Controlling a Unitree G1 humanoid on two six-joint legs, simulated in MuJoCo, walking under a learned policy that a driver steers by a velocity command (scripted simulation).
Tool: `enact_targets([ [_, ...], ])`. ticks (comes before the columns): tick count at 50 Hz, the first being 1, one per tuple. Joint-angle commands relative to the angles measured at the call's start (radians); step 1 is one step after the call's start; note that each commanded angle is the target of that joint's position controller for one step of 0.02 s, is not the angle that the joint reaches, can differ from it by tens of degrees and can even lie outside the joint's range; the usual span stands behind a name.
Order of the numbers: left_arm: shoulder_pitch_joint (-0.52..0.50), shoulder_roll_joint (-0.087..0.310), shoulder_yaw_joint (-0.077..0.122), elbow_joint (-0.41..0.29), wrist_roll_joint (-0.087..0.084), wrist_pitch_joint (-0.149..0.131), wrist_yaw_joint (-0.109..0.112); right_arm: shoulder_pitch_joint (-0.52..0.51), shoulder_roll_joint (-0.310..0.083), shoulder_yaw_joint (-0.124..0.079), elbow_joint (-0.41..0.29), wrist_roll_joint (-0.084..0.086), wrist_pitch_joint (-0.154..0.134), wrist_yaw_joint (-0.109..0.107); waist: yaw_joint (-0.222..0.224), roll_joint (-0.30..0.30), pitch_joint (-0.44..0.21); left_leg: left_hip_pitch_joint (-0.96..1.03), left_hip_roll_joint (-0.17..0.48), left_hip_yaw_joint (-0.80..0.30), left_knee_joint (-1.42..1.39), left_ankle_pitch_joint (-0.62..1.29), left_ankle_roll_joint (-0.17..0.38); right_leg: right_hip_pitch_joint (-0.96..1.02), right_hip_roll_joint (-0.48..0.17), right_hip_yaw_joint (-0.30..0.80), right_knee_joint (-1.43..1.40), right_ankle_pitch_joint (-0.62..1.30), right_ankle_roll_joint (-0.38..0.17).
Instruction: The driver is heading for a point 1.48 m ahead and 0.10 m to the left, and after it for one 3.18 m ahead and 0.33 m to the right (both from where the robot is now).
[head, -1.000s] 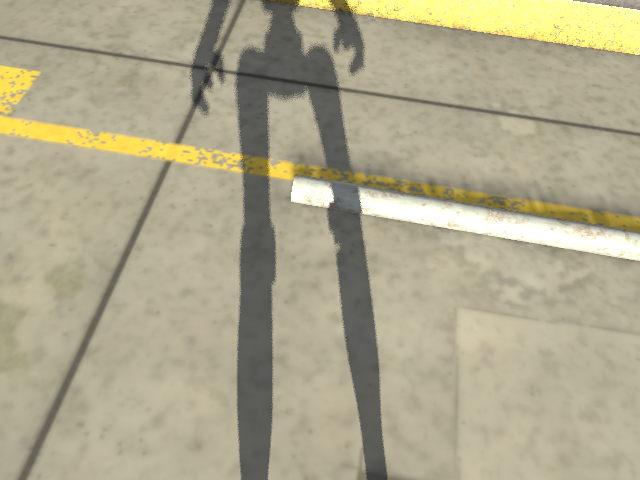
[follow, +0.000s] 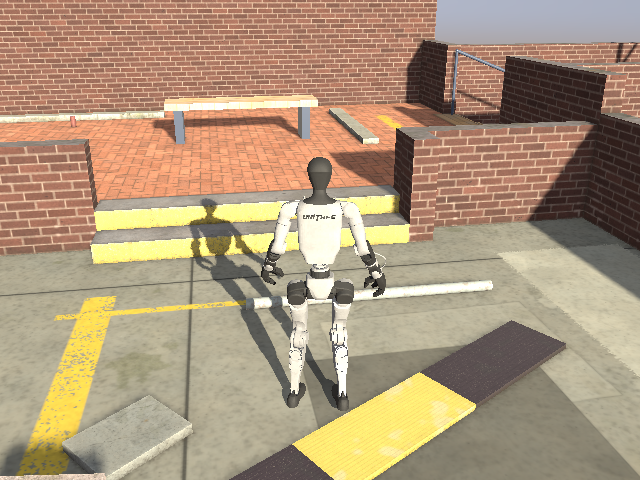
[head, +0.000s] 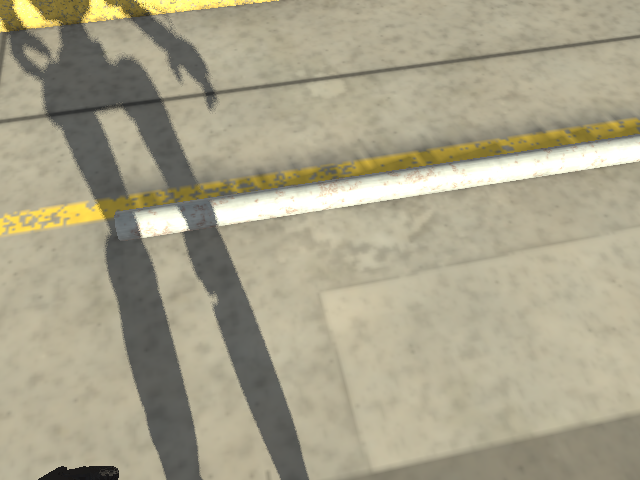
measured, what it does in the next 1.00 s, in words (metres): walks ahead: right foot, then left foot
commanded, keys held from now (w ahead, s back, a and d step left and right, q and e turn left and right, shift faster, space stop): q+shift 0.34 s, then e+shift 0.32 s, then w+e+shift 0.34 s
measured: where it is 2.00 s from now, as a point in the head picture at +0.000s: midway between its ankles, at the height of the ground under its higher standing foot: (431, 284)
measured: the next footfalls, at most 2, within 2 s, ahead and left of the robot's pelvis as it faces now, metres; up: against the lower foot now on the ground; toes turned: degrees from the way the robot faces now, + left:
right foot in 0.08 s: +0.06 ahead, -0.11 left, +0.00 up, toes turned +12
left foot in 0.54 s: +0.01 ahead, +0.15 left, +0.00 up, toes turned +20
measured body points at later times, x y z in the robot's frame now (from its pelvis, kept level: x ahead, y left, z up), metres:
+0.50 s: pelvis +0.02 -0.01 +0.00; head +0.06 +0.00 +0.45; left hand +0.01 +0.29 -0.10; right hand +0.30 -0.16 -0.09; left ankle -0.02 +0.14 -0.71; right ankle +0.02 -0.12 -0.74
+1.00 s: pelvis +0.12 -0.03 -0.02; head +0.13 -0.07 +0.43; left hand +0.29 +0.25 -0.07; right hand +0.21 -0.34 -0.14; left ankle -0.02 +0.14 -0.74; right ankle +0.15 -0.15 -0.73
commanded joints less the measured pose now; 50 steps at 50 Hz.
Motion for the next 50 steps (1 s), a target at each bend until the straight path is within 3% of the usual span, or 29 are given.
enact_targets([
  [1,0.031,0.039,0.017,-0.046,-0.012,-0.027,-0.020,-0.088,-0.179,-0.058,-0.106,0.003,0.021,-0.015,0.033,0.172,-0.191,0.145,0.161,-0.268,-0.097,0.230,0.168,0.062,0.018,-0.020,-0.204,0.116,0.005],
  [3,0.119,0.073,0.036,-0.009,-0.010,-0.028,-0.020,-0.117,-0.165,-0.053,-0.120,0.016,0.021,-0.013,0.078,0.165,-0.196,0.040,0.120,-0.270,-0.065,0.064,0.122,0.241,-0.008,-0.033,-0.423,0.293,-0.014],
  [4,0.153,0.130,0.055,-0.002,-0.001,-0.023,-0.010,-0.081,-0.122,-0.039,-0.118,0.011,0.018,-0.012,0.071,0.087,-0.206,-0.101,0.058,-0.221,0.037,-0.170,0.069,0.384,-0.145,0.074,-0.471,0.301,-0.063],
  [5,0.107,0.220,0.067,-0.030,0.028,-0.010,-0.001,-0.016,-0.047,-0.021,-0.122,-0.001,0.013,-0.006,0.019,-0.216,-0.188,-0.299,-0.098,-0.028,0.312,-0.420,0.012,0.416,-0.408,0.392,-0.536,0.245,-0.196],
  [6,0.073,0.201,0.059,-0.048,0.075,-0.019,-0.008,-0.014,-0.136,-0.045,-0.133,-0.011,-0.006,-0.004,0.014,-0.238,-0.134,-0.333,-0.014,-0.010,0.511,-0.426,-0.018,0.263,-0.532,0.507,-0.569,0.257,-0.287],
  [7,0.002,0.147,0.043,-0.067,0.067,-0.027,-0.002,-0.009,-0.195,-0.063,-0.114,-0.009,-0.007,-0.002,-0.011,-0.160,-0.080,-0.320,0.035,0.025,0.613,-0.348,-0.033,0.206,-0.486,0.395,-0.563,0.260,-0.285],
  [8,-0.045,0.111,0.032,-0.073,0.049,-0.030,0.005,0.014,-0.199,-0.067,-0.085,-0.009,0.002,-0.004,-0.022,-0.113,-0.051,-0.317,0.048,0.047,0.657,-0.271,-0.046,0.184,-0.400,0.267,-0.548,0.258,-0.244],
  [10,-0.060,0.095,0.022,-0.075,0.026,-0.029,0.025,0.042,-0.155,-0.058,-0.067,-0.011,0.016,-0.003,-0.013,-0.112,-0.043,-0.344,0.063,0.088,0.772,-0.167,-0.074,0.204,-0.333,0.108,-0.516,0.406,-0.218],
  [12,-0.005,0.095,0.019,-0.063,0.031,-0.024,0.034,-0.005,-0.129,-0.044,-0.099,-0.003,0.016,0.005,0.021,-0.119,-0.046,-0.375,0.094,0.148,0.781,-0.121,-0.100,0.238,-0.322,0.014,-0.510,0.523,-0.242],
  [14,0.062,0.109,0.025,-0.046,0.034,-0.013,0.039,-0.066,-0.105,-0.028,-0.136,0.000,0.014,0.013,0.065,-0.124,-0.056,-0.419,0.122,0.173,0.710,-0.110,-0.123,0.323,-0.344,-0.013,-0.505,0.582,-0.269],
  [17,0.098,0.148,0.040,-0.030,0.034,-0.001,0.033,-0.099,-0.087,-0.016,-0.169,-0.003,0.013,0.029,0.085,-0.123,-0.077,-0.423,0.154,0.193,0.617,-0.131,-0.134,0.402,-0.395,-0.049,-0.495,0.674,-0.294],
  [20,0.116,0.175,0.047,-0.010,0.019,0.001,0.007,-0.128,-0.044,0.006,-0.186,-0.025,0.010,0.029,0.087,-0.097,-0.102,-0.290,0.124,0.193,0.478,-0.207,-0.108,0.365,-0.404,-0.050,-0.478,0.762,-0.326],
  [22,0.078,0.165,0.039,-0.001,0.005,-0.003,-0.013,-0.108,-0.032,0.014,-0.169,-0.029,0.009,0.023,0.061,-0.113,-0.113,-0.160,0.096,0.211,0.341,-0.227,-0.082,0.318,-0.387,-0.067,-0.460,0.802,-0.323],
  [24,0.071,0.112,0.014,0.028,-0.011,-0.016,-0.030,-0.080,-0.012,0.021,-0.136,-0.035,0.007,0.015,0.039,-0.138,-0.128,0.003,0.077,0.228,0.114,-0.145,-0.057,0.287,-0.349,-0.066,-0.424,0.805,-0.293],
  [25,0.066,0.107,0.008,0.041,-0.024,-0.020,-0.036,-0.053,-0.016,0.018,-0.118,-0.036,0.004,0.014,0.014,-0.144,-0.119,0.103,0.052,0.252,-0.052,-0.012,-0.035,0.260,-0.329,-0.066,-0.393,0.812,-0.263],
  [26,0.100,0.119,0.008,0.061,-0.035,-0.027,-0.040,-0.034,-0.060,0.008,-0.114,-0.038,0.001,0.011,0.005,-0.138,-0.116,0.231,0.058,0.235,-0.183,0.158,-0.005,0.200,-0.315,-0.059,-0.371,0.790,-0.213],
  [27,0.125,0.124,0.005,0.057,-0.016,-0.039,-0.044,0.003,-0.143,-0.012,-0.118,-0.040,0.001,-0.002,0.015,-0.085,-0.176,0.398,0.157,0.149,-0.116,0.398,0.021,0.114,-0.281,-0.060,-0.334,0.645,-0.144],
  [28,0.140,0.086,-0.012,0.038,0.016,-0.053,-0.055,0.037,-0.215,-0.028,-0.127,-0.062,0.012,-0.019,0.026,0.089,-0.252,0.582,0.340,0.038,0.034,0.782,0.119,-0.065,-0.219,-0.103,-0.228,0.276,-0.077],
  [29,0.151,0.075,-0.016,0.040,0.000,-0.050,-0.052,-0.013,-0.193,-0.030,-0.114,-0.055,0.023,-0.017,0.022,0.202,-0.274,0.511,0.420,0.007,0.018,0.732,0.248,-0.110,-0.166,-0.155,-0.130,-0.014,-0.030],
  [30,0.097,0.137,0.003,0.032,-0.020,-0.036,-0.044,-0.022,-0.163,-0.028,-0.125,-0.054,0.018,-0.011,-0.021,0.187,-0.223,0.457,0.426,-0.012,-0.034,0.644,0.293,-0.171,-0.149,-0.149,0.050,-0.133,-0.005],
  [31,0.089,0.166,0.024,0.030,-0.033,-0.018,-0.035,-0.024,-0.150,-0.026,-0.118,-0.058,0.009,-0.013,-0.028,0.191,-0.192,0.419,0.438,-0.002,-0.066,0.617,0.305,-0.242,-0.149,-0.128,0.250,-0.187,0.010],
  [33,0.163,0.140,0.035,0.045,-0.029,0.030,-0.016,-0.125,-0.117,-0.018,-0.121,-0.038,-0.012,-0.012,0.040,0.174,-0.123,0.263,0.401,0.119,-0.115,0.495,0.258,-0.223,-0.182,-0.081,0.352,-0.112,0.034],
  [35,0.138,0.112,0.028,0.019,-0.022,0.046,-0.016,-0.092,-0.106,-0.023,-0.095,-0.025,-0.034,-0.008,0.019,0.166,-0.106,0.223,0.398,0.128,-0.248,-0.094,0.224,-0.255,-0.220,-0.111,0.356,0.043,0.031],
  [37,0.092,0.102,0.026,-0.020,-0.024,0.040,-0.026,-0.080,-0.104,-0.024,-0.079,-0.018,-0.059,-0.007,0.006,0.172,-0.076,0.240,0.413,0.104,-0.324,-0.358,0.197,-0.314,-0.238,-0.116,0.313,0.112,0.012],
  [42,0.053,0.065,0.013,-0.062,-0.025,0.014,-0.052,-0.058,-0.154,-0.046,-0.045,-0.022,-0.103,0.010,0.016,0.109,-0.039,0.281,0.432,0.224,-0.359,-0.341,0.156,-0.292,-0.272,-0.116,0.139,0.154,-0.051],
  [47,0.044,0.082,0.009,-0.082,-0.041,0.019,-0.056,-0.046,-0.192,-0.061,-0.016,-0.006,-0.107,0.044,0.035,0.085,0.038,0.293,0.453,0.322,-0.352,-0.384,0.141,-0.262,-0.282,-0.178,0.088,0.062,-0.105],
  [49,0.110,0.091,0.012,-0.059,-0.046,0.021,-0.056,-0.075,-0.192,-0.058,-0.011,-0.003,-0.095,0.054,0.085,0.057,0.040,0.245,0.422,0.408,-0.265,-0.341,0.119,-0.126,-0.243,-0.246,0.020,0.069,-0.141],
  [50,0.229,0.113,0.028,-0.009,-0.043,0.019,-0.052,-0.118,-0.180,-0.052,-0.017,-0.006,-0.090,0.054,0.158,0.026,-0.005,0.159,0.365,0.491,-0.102,-0.151,0.094,0.083,-0.164,-0.333,-0.044,0.120,-0.165],
])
